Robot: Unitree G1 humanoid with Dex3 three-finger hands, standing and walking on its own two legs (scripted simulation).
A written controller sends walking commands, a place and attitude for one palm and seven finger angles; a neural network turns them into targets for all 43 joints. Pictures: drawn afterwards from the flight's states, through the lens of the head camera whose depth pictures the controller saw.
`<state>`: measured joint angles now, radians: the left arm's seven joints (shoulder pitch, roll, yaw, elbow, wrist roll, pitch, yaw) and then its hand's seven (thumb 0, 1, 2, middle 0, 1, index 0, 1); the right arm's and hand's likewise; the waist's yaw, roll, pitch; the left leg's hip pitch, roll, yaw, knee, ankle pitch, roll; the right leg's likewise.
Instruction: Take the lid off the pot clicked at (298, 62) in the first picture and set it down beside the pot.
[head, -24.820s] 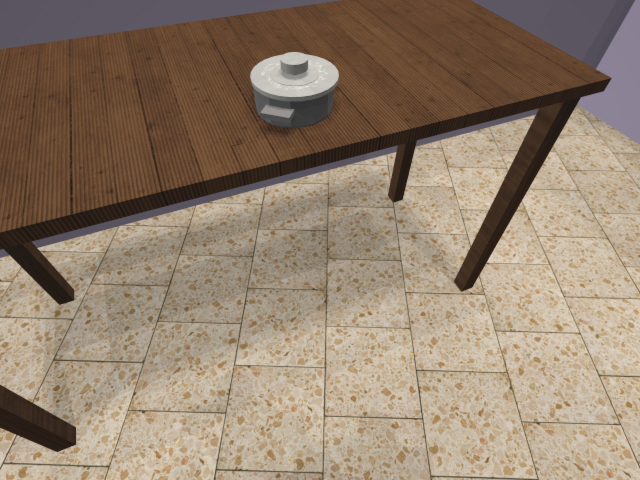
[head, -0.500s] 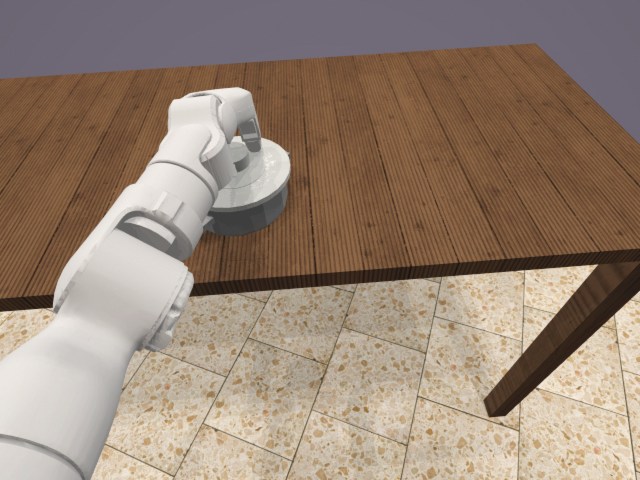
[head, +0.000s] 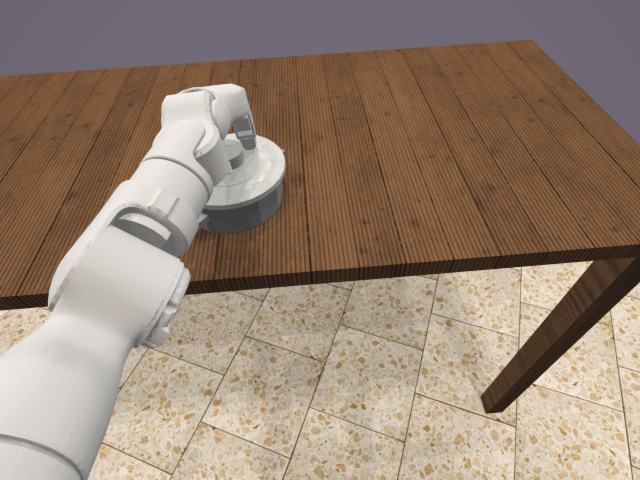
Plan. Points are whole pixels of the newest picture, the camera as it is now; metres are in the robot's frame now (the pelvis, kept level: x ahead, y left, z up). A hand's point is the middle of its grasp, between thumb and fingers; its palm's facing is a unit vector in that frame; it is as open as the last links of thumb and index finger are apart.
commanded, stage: close the fingers and squeeze the knob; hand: left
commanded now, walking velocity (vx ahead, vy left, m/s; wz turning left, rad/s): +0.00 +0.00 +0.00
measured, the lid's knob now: (225, 154) +0.51 +0.11 +0.15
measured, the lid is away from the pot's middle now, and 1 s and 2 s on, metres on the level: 0.00 0.00 0.01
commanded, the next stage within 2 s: lift the lid straight up in 1.58 s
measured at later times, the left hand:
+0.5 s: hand (217, 160) +0.47 +0.11 +0.17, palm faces -0.37 -0.08 -0.93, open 9.1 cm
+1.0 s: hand (216, 155) +0.48 +0.11 +0.17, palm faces -0.38 -0.08 -0.92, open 7.9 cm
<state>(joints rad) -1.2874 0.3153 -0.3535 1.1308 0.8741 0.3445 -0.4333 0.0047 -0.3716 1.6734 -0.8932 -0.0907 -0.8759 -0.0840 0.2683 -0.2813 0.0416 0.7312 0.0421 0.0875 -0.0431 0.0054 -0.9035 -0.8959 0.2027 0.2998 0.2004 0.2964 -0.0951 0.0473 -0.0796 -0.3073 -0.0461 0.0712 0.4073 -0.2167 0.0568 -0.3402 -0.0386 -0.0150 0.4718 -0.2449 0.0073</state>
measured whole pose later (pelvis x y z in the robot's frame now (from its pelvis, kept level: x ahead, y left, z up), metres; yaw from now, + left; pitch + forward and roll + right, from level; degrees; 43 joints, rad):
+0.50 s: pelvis +0.00 +0.00 +0.00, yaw +0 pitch +5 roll +1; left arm -1.22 0.32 -0.33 1.07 0.87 0.32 -0.42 0.00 0.05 0.98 -0.54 -0.91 -0.53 -0.90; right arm 0.25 -0.27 0.04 0.72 0.04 0.09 -0.04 0.01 -0.90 -0.90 0.20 0.30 0.20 0.30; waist -0.08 0.05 -0.07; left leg -0.28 -0.05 0.07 0.39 -0.21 0.06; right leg -0.31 -0.04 -0.01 0.45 -0.24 0.01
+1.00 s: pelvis +0.00 +0.01 +0.00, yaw +0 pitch +7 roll +1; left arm -1.25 0.33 -0.34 1.11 0.87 0.32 -0.43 0.01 0.22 0.75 -0.66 -1.01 -0.61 -0.99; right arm 0.27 -0.28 0.04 0.73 0.04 0.09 -0.05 0.01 -0.90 -0.90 0.20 0.30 0.20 0.30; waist -0.09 0.05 -0.08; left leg -0.29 -0.05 0.08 0.39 -0.22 0.06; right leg -0.32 -0.04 -0.01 0.45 -0.24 0.01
